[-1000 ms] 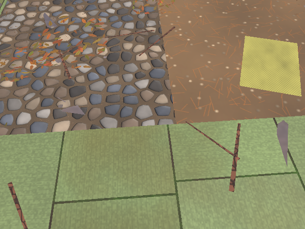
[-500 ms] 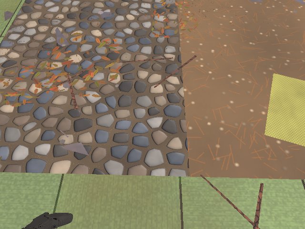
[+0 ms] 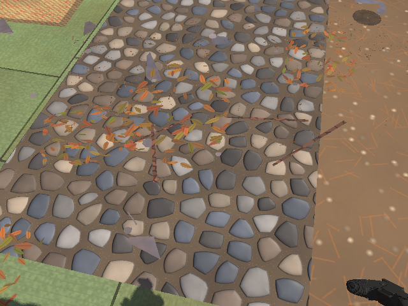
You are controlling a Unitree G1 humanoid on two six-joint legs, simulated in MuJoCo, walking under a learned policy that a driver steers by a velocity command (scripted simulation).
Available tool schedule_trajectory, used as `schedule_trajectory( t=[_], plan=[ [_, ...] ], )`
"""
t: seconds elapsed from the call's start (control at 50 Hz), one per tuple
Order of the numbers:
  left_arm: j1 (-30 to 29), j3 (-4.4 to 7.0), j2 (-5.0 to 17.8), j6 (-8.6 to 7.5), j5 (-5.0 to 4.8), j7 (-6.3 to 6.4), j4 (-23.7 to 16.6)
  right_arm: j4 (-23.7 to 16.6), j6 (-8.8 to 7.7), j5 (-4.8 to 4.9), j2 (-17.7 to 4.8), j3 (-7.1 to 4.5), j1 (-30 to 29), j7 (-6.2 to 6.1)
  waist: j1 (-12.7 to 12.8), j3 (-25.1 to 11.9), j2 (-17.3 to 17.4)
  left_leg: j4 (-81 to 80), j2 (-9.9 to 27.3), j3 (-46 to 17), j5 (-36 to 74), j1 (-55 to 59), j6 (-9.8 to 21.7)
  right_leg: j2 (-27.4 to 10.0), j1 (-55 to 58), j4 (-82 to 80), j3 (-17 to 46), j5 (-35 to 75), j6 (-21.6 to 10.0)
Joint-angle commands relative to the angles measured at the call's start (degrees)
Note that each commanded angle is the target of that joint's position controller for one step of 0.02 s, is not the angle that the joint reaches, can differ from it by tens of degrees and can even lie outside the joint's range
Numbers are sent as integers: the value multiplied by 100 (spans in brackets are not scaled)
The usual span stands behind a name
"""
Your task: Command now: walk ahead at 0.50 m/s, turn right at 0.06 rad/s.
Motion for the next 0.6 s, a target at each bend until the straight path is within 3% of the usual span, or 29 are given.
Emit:
schedule_trajectory(
  t=[0.02,0.04,0.06,0.08,0.1,0.12,0.14,0.16,0.18,0.22,0.28,0.34,0.38,0.46,0.5,0.52,0.54,0.56,0.58,0.6],
  plan=[
    [-30,260,1069,36,-25,63,-176,-460,-148,-10,-639,-216,-130,30,-452,56,-690,-327,-181,104,-385,655,224,-1602,-86,315,879,3195,-766],
    [-118,240,1045,58,-24,73,-189,-267,-158,-37,-825,-326,540,-6,-822,-338,-621,-512,-304,223,-324,1656,361,-1365,-267,1034,725,3850,-642],
    [-184,149,836,46,52,76,-288,-59,-158,-101,-1149,-453,1510,-68,-1249,-1087,-436,-263,187,-187,-126,3265,620,-1064,-1059,2295,534,3336,-452],
    [379,-33,245,-49,94,60,-427,24,-106,-196,-1690,-590,2195,-120,-1244,-2033,773,-307,1705,-2350,-725,5630,1357,-228,-3334,4538,48,1068,-7],
    [448,-29,351,-130,25,44,-337,92,-54,-123,-1347,-503,2393,-117,-1307,-2466,1292,-1056,2122,-3784,-1586,5702,1568,-50,-4076,5516,664,-1512,34],
    [7,135,854,-147,-124,27,-433,107,-44,-84,-1047,-397,2070,-126,-1295,-1516,784,-1262,1932,-3133,-2142,4947,1318,-358,-4520,5929,801,-1221,4],
    [-381,145,854,-134,-135,32,-546,80,-46,-68,-891,-338,1665,-132,-1139,-895,545,-1446,1729,-2400,-2068,4119,1154,-622,-4532,5817,607,-736,-15],
    [-561,158,788,-95,-63,48,-579,101,-71,-94,-719,-285,1292,-109,-954,-445,362,-1716,1494,-1872,-1761,3360,1076,-787,-4349,5530,538,-360,6],
    [-464,195,713,-15,-28,67,-533,115,-131,-130,-572,-248,1045,-96,-745,-258,502,-1931,1311,-1407,-1393,2847,996,-949,-4019,5305,585,-68,21],
    [-239,177,450,141,-41,78,-427,205,-227,-159,-507,-268,834,-79,-551,-117,478,-2251,1153,-785,-830,2311,974,-1000,-3620,5231,571,280,76],
    [-460,208,393,236,37,126,-585,345,-282,-220,-668,-325,679,-133,-404,117,251,-2150,1138,126,1549,2137,1043,-918,-3760,4724,587,789,269],
    [-879,144,208,191,80,11,-771,409,-170,-183,-816,-360,624,-268,-508,69,218,-2008,868,918,2116,2145,889,-811,-3393,3388,178,1809,279],
    [-1289,108,120,181,97,-102,-961,502,-83,-141,-938,-387,818,-345,-703,-4,153,-1892,947,1046,2216,2401,887,-727,-3230,2759,-5,2220,239],
    [-1488,210,370,257,112,-259,-1271,601,121,34,-1146,-477,863,-396,-686,-100,207,-1290,1286,1029,2394,3165,790,-631,-3248,2242,-103,1544,-2],
    [-1155,310,562,277,135,-288,-1292,563,215,124,-1210,-522,723,-437,-467,-266,262,-480,1269,1069,3032,3265,642,-377,-2804,2017,-317,1035,-210],
    [-651,411,731,253,131,-266,-1184,540,258,147,-1145,-507,663,-449,-198,-509,100,392,1029,1215,2985,3150,455,-145,-2116,1523,-425,1384,-376],
    [-247,555,1142,233,154,-146,-1128,576,245,37,-1006,-452,1017,-424,-80,-867,-576,1671,565,1312,1821,2490,88,-357,-995,1138,150,3423,-639],
    [-335,607,1660,262,193,-1,-1254,424,202,-337,-405,-249,1495,-338,-576,-1353,-2047,3681,-292,1232,-3418,502,-343,-1848,686,1707,2078,6545,-1553],
    [-410,485,1442,222,245,-28,-1479,458,155,-212,-621,-202,1637,-239,-423,-2557,-1603,4843,-650,-73,-4283,-44,-426,-2618,1175,1234,3611,5561,-2457],
    [-690,397,1074,211,216,-63,-1571,455,187,19,-991,-306,1122,-204,-219,-2214,-798,4912,-341,-354,-3776,-280,-342,-2317,764,1001,2978,4739,-2199]
  ],
)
